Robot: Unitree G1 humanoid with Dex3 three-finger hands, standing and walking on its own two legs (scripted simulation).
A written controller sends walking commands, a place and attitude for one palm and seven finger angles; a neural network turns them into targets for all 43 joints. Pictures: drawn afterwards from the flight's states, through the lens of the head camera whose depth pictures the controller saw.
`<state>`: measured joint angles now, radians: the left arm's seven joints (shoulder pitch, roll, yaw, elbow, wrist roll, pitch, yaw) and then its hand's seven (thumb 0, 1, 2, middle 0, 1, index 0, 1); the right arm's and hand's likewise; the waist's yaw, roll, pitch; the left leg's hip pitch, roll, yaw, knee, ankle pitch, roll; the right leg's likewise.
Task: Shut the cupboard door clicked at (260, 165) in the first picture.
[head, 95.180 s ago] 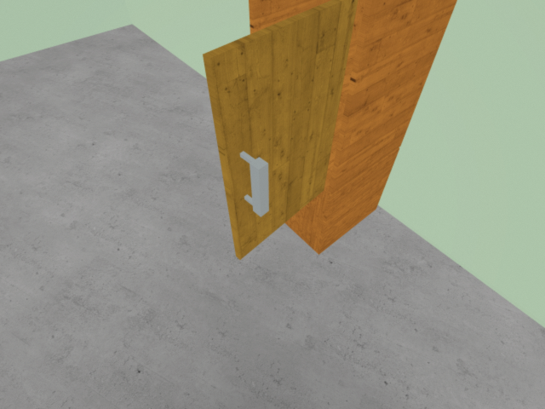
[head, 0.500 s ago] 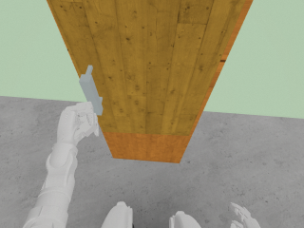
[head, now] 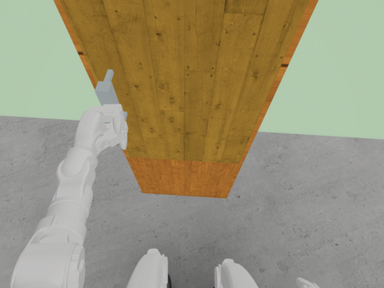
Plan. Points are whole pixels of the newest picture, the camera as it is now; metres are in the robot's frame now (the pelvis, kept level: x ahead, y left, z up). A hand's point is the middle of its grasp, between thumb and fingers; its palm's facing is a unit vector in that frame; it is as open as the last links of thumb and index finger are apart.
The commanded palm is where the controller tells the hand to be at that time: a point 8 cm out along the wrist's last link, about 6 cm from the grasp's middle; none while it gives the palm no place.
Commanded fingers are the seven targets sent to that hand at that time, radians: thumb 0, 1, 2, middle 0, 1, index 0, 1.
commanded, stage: push the door shut along its arc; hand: left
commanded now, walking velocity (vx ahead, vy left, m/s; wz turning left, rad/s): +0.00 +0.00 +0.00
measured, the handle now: (115, 104) +0.50 +0.18 +0.06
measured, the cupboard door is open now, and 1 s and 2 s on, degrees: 0 0 0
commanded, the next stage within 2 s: pull the fist back off the door in 0.32 s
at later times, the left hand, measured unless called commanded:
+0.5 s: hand (122, 132) +0.42 +0.15 +0.06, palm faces -0.16 -0.99 -0.02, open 3.1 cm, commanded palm +0.45 +0.17 +0.06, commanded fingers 0.00 0.90 0.90 -1.30 -1.50 -1.30 -1.50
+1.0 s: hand (142, 136) +0.41 +0.11 +0.05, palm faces -0.04 -1.00 -0.02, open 3.1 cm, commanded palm +0.38 +0.17 +0.06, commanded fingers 0.00 0.90 0.90 -1.30 -1.50 -1.30 -1.50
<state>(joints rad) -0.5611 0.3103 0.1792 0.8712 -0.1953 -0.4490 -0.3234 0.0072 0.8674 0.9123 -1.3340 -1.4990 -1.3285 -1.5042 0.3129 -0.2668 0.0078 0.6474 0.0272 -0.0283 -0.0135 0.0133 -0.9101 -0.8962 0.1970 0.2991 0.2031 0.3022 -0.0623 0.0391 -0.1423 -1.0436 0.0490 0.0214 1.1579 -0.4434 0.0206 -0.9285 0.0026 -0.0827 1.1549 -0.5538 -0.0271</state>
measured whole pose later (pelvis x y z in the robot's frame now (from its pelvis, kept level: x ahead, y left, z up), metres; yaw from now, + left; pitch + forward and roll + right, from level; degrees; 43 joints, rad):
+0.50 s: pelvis -0.05 +0.01 -0.02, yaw +0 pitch +20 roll -4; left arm -0.86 0.35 0.10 1.09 -0.18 -0.42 -0.23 0.01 0.85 0.88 -1.42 -1.50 -1.40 -1.50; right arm 0.30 -0.28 0.04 0.68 0.02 -0.11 -0.04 0.01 -0.91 -0.90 0.20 0.30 0.20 0.30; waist -0.09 0.01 -0.13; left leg -1.21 0.01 -0.03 1.24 -0.42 0.03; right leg -1.08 -0.01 -0.10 1.22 -0.49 -0.01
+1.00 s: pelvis -0.06 +0.01 -0.01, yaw -4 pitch +18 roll -2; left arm -0.71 0.29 0.24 1.04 -0.11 -0.47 -0.04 0.01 0.90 0.90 -1.31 -1.50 -1.31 -1.50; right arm 0.37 -0.28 0.03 0.65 -0.01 -0.05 0.01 0.01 -0.91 -0.90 0.20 0.30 0.20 0.30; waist -0.14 0.03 -0.14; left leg -1.14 -0.01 -0.01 1.19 -0.40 0.03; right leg -1.06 0.05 -0.02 1.19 -0.44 -0.01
